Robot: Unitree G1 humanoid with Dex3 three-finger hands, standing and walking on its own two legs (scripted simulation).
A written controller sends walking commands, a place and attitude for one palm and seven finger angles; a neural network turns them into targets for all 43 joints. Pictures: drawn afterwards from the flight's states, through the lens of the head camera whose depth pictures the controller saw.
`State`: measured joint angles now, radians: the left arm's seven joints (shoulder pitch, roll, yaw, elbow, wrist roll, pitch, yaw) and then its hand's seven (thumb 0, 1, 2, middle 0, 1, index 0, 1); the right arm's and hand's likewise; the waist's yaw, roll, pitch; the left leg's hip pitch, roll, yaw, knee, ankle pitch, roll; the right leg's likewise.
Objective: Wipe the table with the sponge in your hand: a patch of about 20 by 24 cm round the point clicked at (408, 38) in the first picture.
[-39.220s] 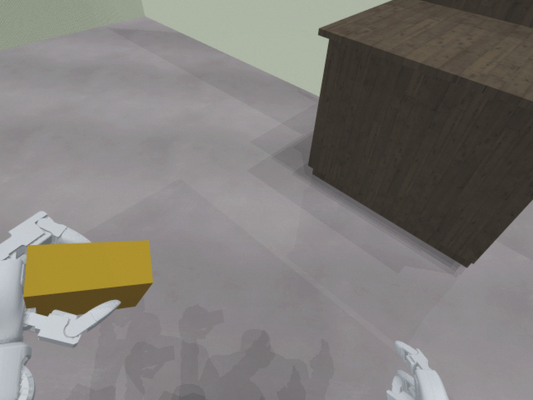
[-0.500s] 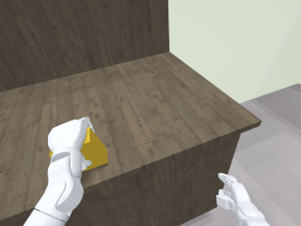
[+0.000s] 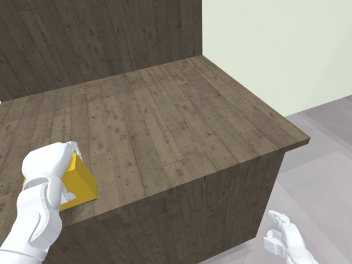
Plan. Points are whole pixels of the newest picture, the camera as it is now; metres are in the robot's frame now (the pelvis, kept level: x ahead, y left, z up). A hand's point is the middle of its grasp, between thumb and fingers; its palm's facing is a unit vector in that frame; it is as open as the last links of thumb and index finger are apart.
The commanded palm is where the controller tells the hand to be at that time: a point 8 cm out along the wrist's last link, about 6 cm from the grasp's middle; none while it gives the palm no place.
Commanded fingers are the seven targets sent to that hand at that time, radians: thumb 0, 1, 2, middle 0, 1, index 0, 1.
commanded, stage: wipe forward along the middle lane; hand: left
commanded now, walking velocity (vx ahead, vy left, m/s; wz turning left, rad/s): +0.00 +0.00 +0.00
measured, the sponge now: (68, 188) +0.24 +0.30 +0.08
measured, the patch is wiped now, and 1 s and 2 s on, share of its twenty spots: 1.00 1.00 1.00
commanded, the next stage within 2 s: slide back across to the first lane in 1.66 s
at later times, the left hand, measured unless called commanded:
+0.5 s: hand (59, 163) +0.28 +0.33 +0.12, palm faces +0.00 -0.04 -1.00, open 9.6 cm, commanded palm +0.27 +0.31 +0.16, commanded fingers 0.00 0.10 1.30 -1.20 -1.60 -1.20 -1.60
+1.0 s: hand (64, 147) +0.34 +0.35 +0.12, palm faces -0.06 -0.02 -1.00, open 9.6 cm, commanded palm +0.32 +0.34 +0.16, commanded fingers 0.00 0.10 1.30 -1.20 -1.60 -1.20 -1.60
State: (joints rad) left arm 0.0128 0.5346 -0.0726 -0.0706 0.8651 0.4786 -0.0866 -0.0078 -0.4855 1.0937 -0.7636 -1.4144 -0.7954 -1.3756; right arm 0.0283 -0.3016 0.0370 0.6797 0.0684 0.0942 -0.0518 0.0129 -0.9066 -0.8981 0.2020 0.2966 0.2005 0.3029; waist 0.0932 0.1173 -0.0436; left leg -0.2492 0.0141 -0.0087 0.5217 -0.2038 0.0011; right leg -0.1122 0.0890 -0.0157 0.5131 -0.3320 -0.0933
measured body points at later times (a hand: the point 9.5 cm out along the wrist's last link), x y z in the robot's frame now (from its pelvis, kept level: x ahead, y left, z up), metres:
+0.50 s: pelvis -0.01 +0.02 +0.00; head -0.03 -0.03 +0.45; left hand +0.28 +0.32 +0.17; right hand +0.22 -0.20 -0.09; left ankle +0.05 +0.13 -0.73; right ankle -0.03 -0.06 -0.73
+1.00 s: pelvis -0.01 +0.03 +0.00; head -0.02 +0.00 +0.45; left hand +0.34 +0.34 +0.17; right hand +0.17 -0.21 -0.11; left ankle +0.05 +0.13 -0.73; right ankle -0.03 -0.06 -0.73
